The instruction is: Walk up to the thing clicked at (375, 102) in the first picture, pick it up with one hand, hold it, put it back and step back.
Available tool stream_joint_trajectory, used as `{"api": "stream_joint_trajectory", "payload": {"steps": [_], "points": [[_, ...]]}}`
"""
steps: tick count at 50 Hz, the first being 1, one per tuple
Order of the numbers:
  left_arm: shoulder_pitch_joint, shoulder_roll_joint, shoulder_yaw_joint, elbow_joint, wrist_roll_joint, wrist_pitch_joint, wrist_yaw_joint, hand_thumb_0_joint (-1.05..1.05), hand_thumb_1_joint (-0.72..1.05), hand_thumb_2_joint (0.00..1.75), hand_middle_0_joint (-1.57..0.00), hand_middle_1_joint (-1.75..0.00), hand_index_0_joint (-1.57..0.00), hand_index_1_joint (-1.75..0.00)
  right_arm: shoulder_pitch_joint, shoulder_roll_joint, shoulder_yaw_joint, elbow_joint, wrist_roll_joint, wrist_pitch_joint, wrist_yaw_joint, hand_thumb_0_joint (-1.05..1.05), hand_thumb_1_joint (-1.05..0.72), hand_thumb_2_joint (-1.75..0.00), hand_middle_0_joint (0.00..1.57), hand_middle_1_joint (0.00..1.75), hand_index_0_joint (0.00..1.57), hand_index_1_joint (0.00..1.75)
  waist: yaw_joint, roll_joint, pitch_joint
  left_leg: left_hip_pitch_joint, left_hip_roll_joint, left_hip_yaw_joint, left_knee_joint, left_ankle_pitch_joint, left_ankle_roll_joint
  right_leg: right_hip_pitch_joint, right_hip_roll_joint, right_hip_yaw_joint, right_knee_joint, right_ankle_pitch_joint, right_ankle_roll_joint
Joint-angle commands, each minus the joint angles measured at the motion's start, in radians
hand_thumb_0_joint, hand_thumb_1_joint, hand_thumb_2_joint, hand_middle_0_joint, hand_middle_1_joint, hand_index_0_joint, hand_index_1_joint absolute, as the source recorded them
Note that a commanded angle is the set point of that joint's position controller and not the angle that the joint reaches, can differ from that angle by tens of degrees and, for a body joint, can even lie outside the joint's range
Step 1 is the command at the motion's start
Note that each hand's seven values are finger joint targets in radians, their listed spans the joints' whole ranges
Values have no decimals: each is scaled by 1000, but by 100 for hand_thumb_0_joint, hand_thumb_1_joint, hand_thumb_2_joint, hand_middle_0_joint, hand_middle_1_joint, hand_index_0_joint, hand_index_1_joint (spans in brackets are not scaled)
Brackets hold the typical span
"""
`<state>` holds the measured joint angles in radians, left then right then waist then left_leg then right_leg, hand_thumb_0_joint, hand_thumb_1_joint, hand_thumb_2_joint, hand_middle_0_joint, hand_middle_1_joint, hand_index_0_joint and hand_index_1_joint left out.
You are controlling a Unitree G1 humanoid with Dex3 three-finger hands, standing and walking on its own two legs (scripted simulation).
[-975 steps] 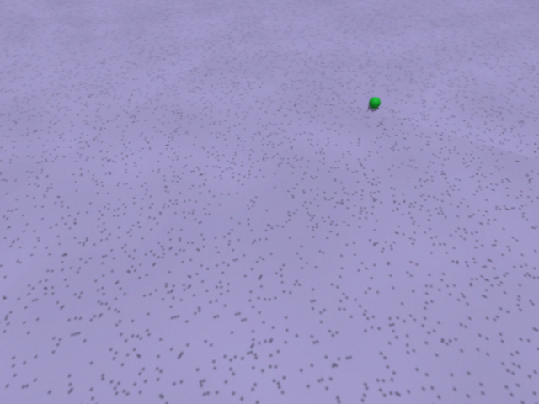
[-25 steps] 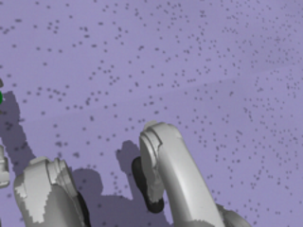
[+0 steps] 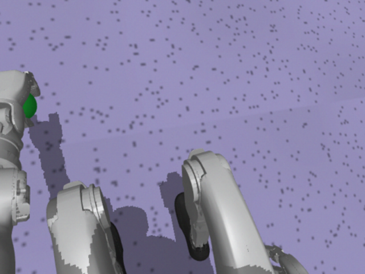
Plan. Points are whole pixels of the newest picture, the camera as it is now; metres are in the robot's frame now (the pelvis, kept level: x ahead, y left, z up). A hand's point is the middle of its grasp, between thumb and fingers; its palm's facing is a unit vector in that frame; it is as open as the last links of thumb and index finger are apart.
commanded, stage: lift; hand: left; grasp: from above
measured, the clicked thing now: (17, 104) +0.52 +0.26 -0.16
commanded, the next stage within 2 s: hold in 1.72 s
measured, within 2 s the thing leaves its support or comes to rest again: neither
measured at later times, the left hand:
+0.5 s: hand out of the picture +0.44 +0.27 -0.02, palm faces -0.44 -0.08 -0.89, open 8.8 cm
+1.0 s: hand out of the picture +0.37 +0.27 +0.18, palm faces -0.42 -0.12 -0.90, open 8.8 cm
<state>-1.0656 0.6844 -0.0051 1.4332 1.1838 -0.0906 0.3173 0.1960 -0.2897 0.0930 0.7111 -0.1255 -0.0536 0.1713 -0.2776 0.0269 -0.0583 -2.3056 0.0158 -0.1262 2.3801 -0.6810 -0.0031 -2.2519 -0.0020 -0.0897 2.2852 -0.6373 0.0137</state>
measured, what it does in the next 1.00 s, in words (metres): rises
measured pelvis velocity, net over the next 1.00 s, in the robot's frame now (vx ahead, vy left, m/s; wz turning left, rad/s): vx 0.01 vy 0.01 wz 0.10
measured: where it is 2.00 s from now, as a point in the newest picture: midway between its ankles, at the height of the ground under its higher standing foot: (156, 254)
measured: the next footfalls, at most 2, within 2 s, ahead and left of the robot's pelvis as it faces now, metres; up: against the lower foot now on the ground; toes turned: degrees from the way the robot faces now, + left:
none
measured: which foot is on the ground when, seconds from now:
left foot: down 0.00-1.00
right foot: down 0.00-1.00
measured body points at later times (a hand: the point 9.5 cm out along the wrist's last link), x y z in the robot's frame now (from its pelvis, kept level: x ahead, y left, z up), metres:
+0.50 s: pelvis -0.01 +0.00 +0.08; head +0.18 +0.05 +0.48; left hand +0.46 +0.27 +0.03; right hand +0.08 -0.27 -0.04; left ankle +0.08 +0.13 -0.30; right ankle +0.11 -0.12 -0.30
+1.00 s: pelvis +0.01 +0.01 +0.25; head +0.12 +0.03 +0.69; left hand +0.39 +0.27 +0.23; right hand +0.14 -0.25 +0.13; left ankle +0.08 +0.13 -0.30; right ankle +0.11 -0.12 -0.30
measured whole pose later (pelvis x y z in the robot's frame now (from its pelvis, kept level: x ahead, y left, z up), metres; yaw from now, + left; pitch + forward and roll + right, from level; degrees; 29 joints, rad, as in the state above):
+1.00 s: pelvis +0.01 +0.01 +0.25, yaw +5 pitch +23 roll -3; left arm -0.47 0.46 -0.15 0.79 0.98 0.04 0.08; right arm 0.20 -0.23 -0.02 0.69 0.04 0.04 -0.04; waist -0.10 0.05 -0.19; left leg -1.39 0.03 -0.04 1.55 -0.57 0.01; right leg -1.36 -0.01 -0.03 1.49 -0.54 0.02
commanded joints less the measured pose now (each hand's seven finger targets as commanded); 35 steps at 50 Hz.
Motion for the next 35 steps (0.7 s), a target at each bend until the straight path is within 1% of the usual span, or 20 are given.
{"api": "stream_joint_trajectory", "payload": {"steps": [1,3,4,5,6,7,9,11,13,15,16,17,18,19,21,22,25,27,30,35], "points": [[-336,211,28,-203,-27,16,3,0,61,76,-86,-95,-94,-87,234,-250,-99,-9,10,11,-29,0,-91,-91,20,30,20,30,-3,267,-739,478,-25,98,-269,191,30,453,42,-44,-262,201,-57],[-343,223,40,-270,-50,24,-14,0,62,79,-88,-95,-95,-88,231,-247,-108,-13,21,21,-34,0,-91,-91,20,30,20,30,21,287,-790,520,-27,103,-296,209,28,472,39,-40,-267,218,-59],[-316,201,36,-251,-53,32,-27,0,62,80,-89,-95,-96,-88,237,-246,-114,-17,25,25,-34,0,-91,-91,20,30,20,30,17,290,-777,533,-27,100,-312,211,25,461,37,-45,-270,219,-61],[-323,189,29,-295,-66,35,-41,0,62,81,-89,-96,-96,-89,235,-237,-114,-19,29,31,-38,0,-91,-91,20,30,20,30,27,298,-805,564,-24,102,-320,221,26,468,37,-41,-273,232,-59],[-321,206,32,-317,-67,35,-53,0,62,82,-88,-97,-95,-90,227,-237,-122,-25,36,39,-42,0,-91,-91,20,30,20,30,36,305,-813,568,-25,105,-331,215,27,478,39,-33,-284,223,-62],[-307,212,44,-320,-60,37,-61,0,61,79,-88,-96,-95,-88,234,-245,-131,-21,41,46,-48,0,-91,-91,20,30,20,30,41,301,-799,572,-29,100,-344,211,25,458,33,-35,-288,216,-64],[-267,171,20,-341,-59,37,-86,0,62,82,-89,-97,-96,-90,226,-227,-134,-31,48,57,-55,0,-91,-91,20,30,20,30,45,294,-781,570,-29,103,-363,194,27,458,34,-29,-301,199,-65],[-237,176,20,-372,-51,32,-104,0,63,80,-90,-95,-97,-88,229,-228,-141,-37,54,67,-64,0,-91,-91,20,30,20,30,58,257,-769,572,-31,104,-378,180,30,478,34,-23,-328,182,-65],[-221,164,20,-429,-74,27,-119,0,65,83,-91,-97,-98,-90,228,-218,-147,-50,63,74,-71,0,-91,-91,20,30,20,30,64,225,-780,574,-33,111,-396,161,37,519,32,-11,-363,164,-58],[-185,134,10,-451,-96,28,-135,0,66,83,-91,-97,-98,-90,220,-220,-151,-60,68,75,-79,0,-91,-91,20,30,20,30,63,211,-733,584,-35,103,-431,137,36,508,29,-13,-392,137,-61],[-192,132,4,-505,-108,27,-142,0,64,81,-90,-97,-97,-90,213,-215,-155,-69,72,78,-85,0,-91,-91,20,30,20,30,74,209,-768,624,-31,101,-450,133,35,525,31,-11,-402,134,-61],[-174,138,9,-507,-104,30,-147,0,62,81,-89,-96,-96,-89,217,-224,-160,-69,77,80,-90,0,-91,-91,20,30,20,30,73,213,-746,637,-32,92,-466,123,33,506,26,-12,-417,126,-62],[-160,147,10,-538,-110,28,-151,0,63,79,-88,-97,-96,-89,208,-215,-162,-81,79,81,-94,0,-91,-90,20,30,20,30,87,218,-777,657,-29,92,-489,109,34,534,31,-9,-424,117,-58],[-158,137,0,-570,-122,28,-156,0,62,79,-87,-97,-95,-89,200,-209,-162,-90,82,83,-98,0,-91,-91,20,30,20,30,86,216,-780,654,-31,91,-506,88,36,558,31,-3,-441,100,-56],[-107,114,-12,-570,-132,34,-162,0,63,78,-88,-96,-96,-88,185,-203,-164,-93,89,85,-107,0,-91,-91,20,30,20,30,94,173,-749,668,-29,78,-539,54,38,567,34,1,-471,77,-54],[-91,105,-18,-591,-137,37,-165,0,62,79,-88,-96,-95,-88,181,-200,-165,-95,94,86,-111,0,-91,-91,20,30,20,30,93,183,-736,677,-28,85,-552,62,38,580,31,3,-489,85,-52],[-80,120,-11,-669,-144,47,-168,0,61,76,-85,-94,-94,-86,172,-197,-170,-105,106,87,-127,0,-91,-90,20,30,20,30,112,203,-775,764,-24,66,-621,69,33,626,30,1,-511,105,-51],[-16,93,-22,-661,-154,60,-172,0,60,75,-86,-92,-94,-84,155,-191,-171,-107,114,89,-137,0,-91,-90,20,30,20,30,119,191,-729,801,-20,46,-675,43,31,637,30,-2,-539,94,-48],[11,85,-25,-719,-161,76,-176,0,58,75,-87,-89,-94,-83,143,-178,-171,-110,122,90,-154,0,-91,-90,20,30,20,30,123,176,-732,861,-21,61,-721,74,31,711,27,12,-605,115,-45],[115,64,-31,-782,-176,109,-185,0,58,74,-87,-90,-94,-83,115,-155,-176,-117,137,90,-179,0,-91,-91,20,30,20,30,149,155,-730,983,-23,75,-822,123,28,852,29,31,-725,141,-42]]}}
